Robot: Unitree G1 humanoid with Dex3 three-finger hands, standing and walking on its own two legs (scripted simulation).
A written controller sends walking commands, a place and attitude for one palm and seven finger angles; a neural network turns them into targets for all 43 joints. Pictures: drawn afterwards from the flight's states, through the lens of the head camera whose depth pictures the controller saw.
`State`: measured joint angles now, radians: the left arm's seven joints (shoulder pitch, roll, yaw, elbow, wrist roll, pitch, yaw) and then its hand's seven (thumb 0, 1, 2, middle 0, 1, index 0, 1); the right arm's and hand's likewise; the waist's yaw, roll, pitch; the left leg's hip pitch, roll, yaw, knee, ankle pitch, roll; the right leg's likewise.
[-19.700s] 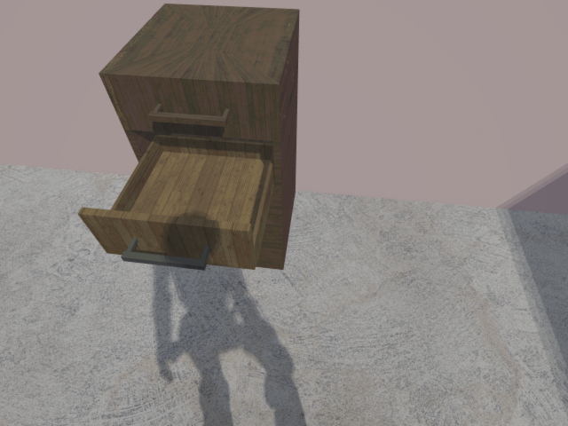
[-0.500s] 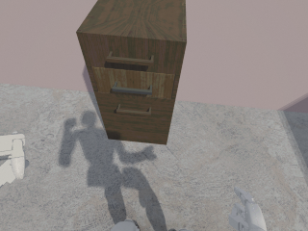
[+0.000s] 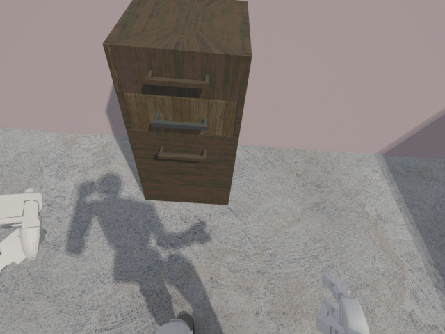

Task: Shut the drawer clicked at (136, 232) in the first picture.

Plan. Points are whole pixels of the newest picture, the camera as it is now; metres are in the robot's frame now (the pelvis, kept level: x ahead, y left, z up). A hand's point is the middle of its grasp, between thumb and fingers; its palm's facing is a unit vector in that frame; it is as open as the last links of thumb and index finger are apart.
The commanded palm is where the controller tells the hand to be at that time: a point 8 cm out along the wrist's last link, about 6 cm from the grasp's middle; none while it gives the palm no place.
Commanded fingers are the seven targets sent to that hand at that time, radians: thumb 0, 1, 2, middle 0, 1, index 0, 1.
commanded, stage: stop stepping back and stand still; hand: left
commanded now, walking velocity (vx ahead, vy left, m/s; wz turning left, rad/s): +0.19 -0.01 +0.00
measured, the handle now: (180, 121) +0.81 +0.16 -0.17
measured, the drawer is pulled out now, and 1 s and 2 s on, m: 0.00 0.00 0.00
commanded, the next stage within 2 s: let the arm hang, fingers relaxed in 0.74 s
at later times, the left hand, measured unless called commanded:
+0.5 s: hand out of the picture +0.18 +0.31 +0.17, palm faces +0.41 -0.82 -0.40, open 3.3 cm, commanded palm +0.13 +0.33 +0.19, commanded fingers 0.00 0.90 0.90 -1.40 -1.60 -1.40 -1.60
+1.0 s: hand (45, 317) +0.16 +0.30 -0.06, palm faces +0.11 -0.91 -0.40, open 3.1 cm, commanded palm none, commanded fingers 0.00 0.90 0.90 -1.04 -1.21 -1.04 -1.21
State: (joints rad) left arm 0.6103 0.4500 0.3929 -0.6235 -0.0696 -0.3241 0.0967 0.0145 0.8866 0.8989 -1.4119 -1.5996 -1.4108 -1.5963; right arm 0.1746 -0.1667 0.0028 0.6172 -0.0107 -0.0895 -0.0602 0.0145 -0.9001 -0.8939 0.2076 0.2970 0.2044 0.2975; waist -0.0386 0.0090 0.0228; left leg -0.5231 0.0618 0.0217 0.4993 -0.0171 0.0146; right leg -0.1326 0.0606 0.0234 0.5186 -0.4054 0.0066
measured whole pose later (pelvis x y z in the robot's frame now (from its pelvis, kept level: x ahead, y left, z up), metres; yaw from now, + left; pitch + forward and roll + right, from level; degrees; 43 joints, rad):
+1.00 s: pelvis -0.01 +0.06 +0.00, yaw +1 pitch +0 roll +0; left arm 0.28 0.30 0.12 0.41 0.03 0.02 0.02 0.01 0.90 0.90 -1.32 -1.52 -1.32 -1.52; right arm 0.15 -0.29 -0.02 0.83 -0.01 -0.04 -0.01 0.01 -0.90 -0.89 0.20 0.30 0.20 0.30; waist -0.01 0.05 -0.01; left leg -0.38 -0.07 0.01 0.55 -0.17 0.07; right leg -0.24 -0.01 -0.02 0.60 -0.36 0.00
